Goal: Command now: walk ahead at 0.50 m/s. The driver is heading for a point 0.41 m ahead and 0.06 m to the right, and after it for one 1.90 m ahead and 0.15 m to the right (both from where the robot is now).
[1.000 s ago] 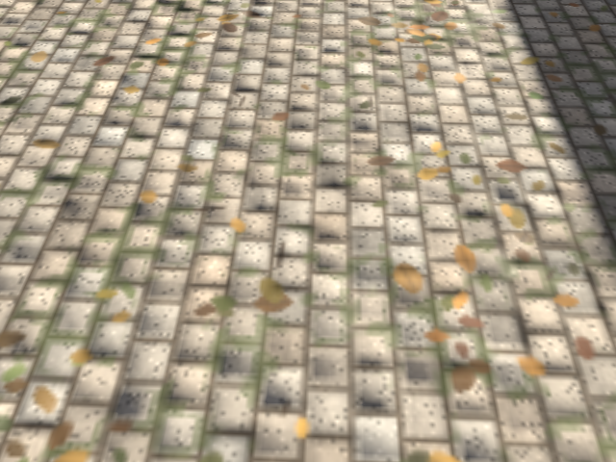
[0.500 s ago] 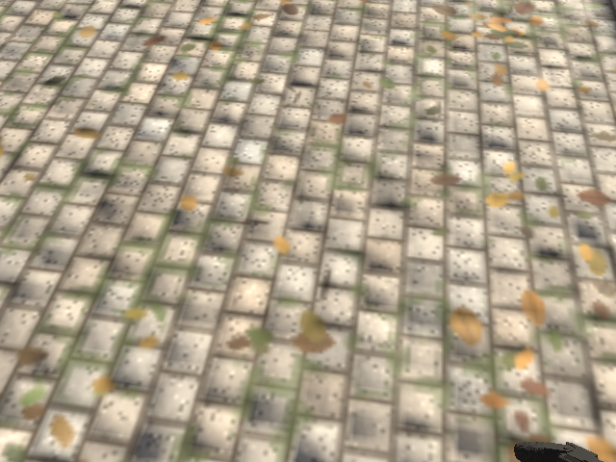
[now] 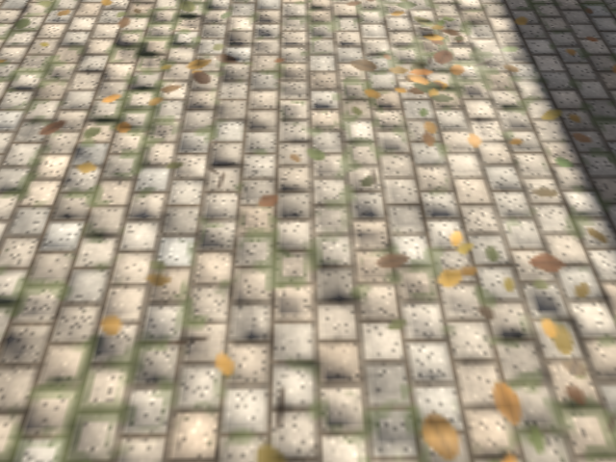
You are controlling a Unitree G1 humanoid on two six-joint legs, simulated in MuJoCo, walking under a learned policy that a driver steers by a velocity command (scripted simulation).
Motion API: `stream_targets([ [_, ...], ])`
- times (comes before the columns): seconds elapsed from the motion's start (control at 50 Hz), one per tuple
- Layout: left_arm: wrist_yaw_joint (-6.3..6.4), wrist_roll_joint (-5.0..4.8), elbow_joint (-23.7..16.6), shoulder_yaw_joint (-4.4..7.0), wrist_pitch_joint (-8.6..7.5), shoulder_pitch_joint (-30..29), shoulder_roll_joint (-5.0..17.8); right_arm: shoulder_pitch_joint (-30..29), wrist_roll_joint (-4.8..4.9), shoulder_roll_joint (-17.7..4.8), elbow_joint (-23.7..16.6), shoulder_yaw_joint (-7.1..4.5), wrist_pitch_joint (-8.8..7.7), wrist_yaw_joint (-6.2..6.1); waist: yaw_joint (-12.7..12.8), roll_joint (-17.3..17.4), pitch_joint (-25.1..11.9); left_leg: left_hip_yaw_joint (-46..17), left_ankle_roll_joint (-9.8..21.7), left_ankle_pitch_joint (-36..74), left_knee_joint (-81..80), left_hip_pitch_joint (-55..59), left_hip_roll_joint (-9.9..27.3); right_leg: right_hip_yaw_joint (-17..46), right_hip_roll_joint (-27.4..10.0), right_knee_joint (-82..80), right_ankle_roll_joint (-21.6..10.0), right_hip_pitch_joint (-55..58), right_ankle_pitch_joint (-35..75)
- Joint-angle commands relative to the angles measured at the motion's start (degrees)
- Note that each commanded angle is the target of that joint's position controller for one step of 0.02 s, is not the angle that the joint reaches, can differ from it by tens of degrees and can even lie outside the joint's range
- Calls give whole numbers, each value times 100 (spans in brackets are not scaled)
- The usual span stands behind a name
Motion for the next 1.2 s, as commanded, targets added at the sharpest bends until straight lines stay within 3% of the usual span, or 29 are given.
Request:
stream_targets([
  [0.02, -123, -34, -573, -27, -127, -924, 268, 381, 31, -931, -65, -196, 45, -43, -88, 453, 649, -737, 814, 1438, -153, 156, 1771, -100, 116, -402, -73, -367, -255],
  [0.08, -198, -58, -615, 22, -177, -686, 483, 268, 47, -1054, -71, -257, 126, -66, 190, 655, 439, -729, 673, 2698, 388, 492, 1924, -234, 332, -639, -298, 272, -921],
  [0.12, -164, -30, -219, 243, -189, 694, 902, 11, 54, -1013, -155, -232, 174, -59, 924, 712, -424, -389, 442, 4443, 1943, 182, 1550, -534, 714, -753, -588, 2301, -901],
  [0.14, -107, 47, 42, 374, -182, 1838, 1321, 13, -19, -840, -292, -141, 166, -54, 1305, 296, -1294, -168, 238, 3229, 3648, -1041, 1239, 445, -161, -506, -964, 4224, -808],
  [0.16, -112, 58, 214, 469, -145, 2370, 1759, 735, -38, -52, -332, 85, 29, 29, 951, -1218, -2145, -186, -184, -465, 5852, -3464, 117, 3270, -1567, -1034, -1920, 6356, -1914],
  [0.18, -107, 38, 194, 294, -133, 2339, 1217, 414, 91, -480, -279, -3, -132, 57, 1122, -1011, -2242, -1056, -79, -1820, 6633, -4173, 155, 4085, -1594, -1687, -1842, 6399, -2367],
  [0.2, -85, 14, 105, 207, -144, 1799, 948, -181, 237, -872, -487, -109, -226, 73, 1064, -791, -1350, -1006, 27, -1476, 6799, -4623, 494, 3156, -1387, -1745, -1531, 5694, -2158],
  [0.22, -78, 42, -27, 141, -151, 1295, 776, -531, 240, -890, -574, -109, -253, 38, 892, -296, -852, -827, 53, -931, 6553, -4475, 818, 2396, -1177, -1872, -1375, 4787, -1599],
  [0.24, -101, 99, -62, 90, -166, 974, 609, -694, 145, -845, -586, -150, -223, -1, 712, -23, -459, -752, 33, -582, 6165, -4220, 1007, 1887, -975, -2059, -1295, 3961, -1127],
  [0.28, -136, 158, -14, 33, -197, 838, 431, -445, 93, -618, -541, -172, -57, -22, 386, -205, -279, -788, 20, -263, 5711, -3602, 1219, 1361, -716, -2401, -1224, 3176, -907],
  [0.32, -105, 113, 81, 64, -221, 980, 582, -455, 77, -454, -562, -158, 55, -40, 294, -183, -82, -716, -67, -121, 5291, -3617, 1295, 1052, -673, -2660, -1297, 2858, -744],
  [0.4, 35, 94, 194, 109, -185, 1312, 785, -1271, -10, -476, -849, -168, 81, -31, 436, -75, 190, -639, -272, 1067, 3983, -4156, 1304, 620, -577, -2879, -1230, 2959, -498],
  [0.48, 81, 31, 303, 111, -150, 1656, 837, -2065, 33, -361, -1047, -98, 37, 51, 683, -119, 354, -364, -278, 1992, 2661, -3824, 1023, 173, -375, -2915, -1026, 3055, -571],
  [0.58, 109, -24, 529, 163, -27, 2049, 914, -2667, 87, -458, -1320, -63, -17, 209, 799, -170, 546, -401, -93, 1575, 1992, -3967, 900, 228, -788, -2510, -950, 3995, -462],
  [0.64, 137, -33, 499, 216, 61, 1830, 1046, -2105, 87, -749, -1241, -178, -65, 256, 371, -341, 185, -178, 153, 974, 1803, -2994, 613, 163, -851, -1747, -761, 4271, 1060],
  [0.66, 138, -29, 470, 185, 95, 1727, 968, -1290, 66, -952, -986, -305, -66, 235, -38, -284, -285, -8, 293, 996, 1728, -1905, 412, -58, -587, -806, -626, 4091, 1820],
  [0.68, 143, 36, 369, 96, 107, 1754, 772, -204, 10, -1320, -702, -444, -62, 187, -407, 74, -1077, -614, 577, 1094, 1958, -185, 954, -310, -264, 728, -430, 3151, 1100],
  [0.7, 82, 84, 285, -110, -5, 2442, 81, 448, -54, -1913, -547, -582, -27, 168, -171, 1520, -1898, -3292, 1529, 211, 1531, 2032, 2399, -433, 751, 3060, 4, 759, -1619],
  [0.72, 42, -1, 351, -85, -162, 2279, 295, 495, -6, -1468, -552, -431, -16, 188, -258, 1630, -2246, -4654, 1653, -457, 658, 2245, 2638, 432, 922, 3931, -40, -49, -3882],
  [0.74, 17, -164, 199, 43, -253, 1727, 761, -20, 32, -1160, -626, -331, -40, 182, -205, 1288, -1373, -3843, 1324, -618, 618, 1589, 2441, 519, 563, 4285, -165, -614, -3621],
  [0.76, 43, -182, 102, 45, -282, 1339, 801, -512, 13, -955, -766, -265, -50, 173, -68, 865, -841, -3053, 1127, -267, 528, 724, 2228, 353, 236, 4102, -232, -584, -3073],
  [0.78, 90, -107, 87, 78, -254, 1165, 770, -891, -42, -774, -815, -208, -61, 188, 116, 570, -427, -2473, 1029, 192, 338, -147, 2018, 263, 11, 3701, -226, -326, -2633],
  [0.8, 124, -53, 114, 115, -173, 1240, 709, -1081, -102, -619, -824, -158, -88, 203, 330, 653, -256, -2063, 927, 497, 158, -726, 1813, 309, -168, 3362, -231, 73, -2348],
  [0.84, 134, -28, 163, 96, -27, 1430, 454, -1037, -100, -609, -751, -153, -113, 211, 494, 731, -168, -1683, 965, 765, -138, -1197, 1681, 274, -248, 3009, -190, 447, -2132],
  [0.9, 150, 34, -11, 115, 36, 981, 457, -720, -80, -864, -614, -209, -133, 107, 466, 531, 80, -1348, 1052, 1278, -377, -1164, 1678, 235, -284, 2221, -28, -24, -1434],
  [1.02, 35, 25, -338, 40, -29, -160, 290, -189, -2, -917, -432, -192, -69, -14, 142, 524, 336, -688, 795, 1442, -481, -866, 1416, -57, -2, 290, 55, 33, 121],
  [1.12, -127, -28, -632, -30, -90, -876, 318, 297, 37, -980, -179, -230, 61, -36, -60, 509, 583, -706, 788, 1667, -122, 104, 1768, -102, 152, -420, -78, -205, -271],
  [1.16, -189, -40, -689, -11, -127, -830, 428, 268, 52, -1046, -149, -268, 122, -60, 74, 593, 519, -737, 704, 2219, 173, 418, 1921, -131, 234, -580, -222, -10, -706],
  [1.2, -192, -24, -536, 110, -149, -149, 691, 29, 65, -1140, -204, -298, 170, -72, 511, 764, 62, -593, 554, 3933, 949, 444, 1829, -406, 564, -688, -416, 1148, -1005],
])
Keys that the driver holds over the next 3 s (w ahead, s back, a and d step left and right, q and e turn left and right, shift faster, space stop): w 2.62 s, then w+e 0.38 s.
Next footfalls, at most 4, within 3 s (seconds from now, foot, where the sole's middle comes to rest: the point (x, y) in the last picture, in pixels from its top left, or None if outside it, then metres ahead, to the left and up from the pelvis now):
0.14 right None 0.27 -0.14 -0.78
0.68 left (252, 431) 0.58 0.10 -0.78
1.24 right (342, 303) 0.90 -0.13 -0.78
1.78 left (245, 221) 1.20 0.12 -0.78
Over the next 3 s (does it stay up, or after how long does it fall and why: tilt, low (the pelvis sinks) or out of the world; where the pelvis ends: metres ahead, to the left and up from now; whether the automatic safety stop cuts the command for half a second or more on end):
stays up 1.72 0.02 -0.01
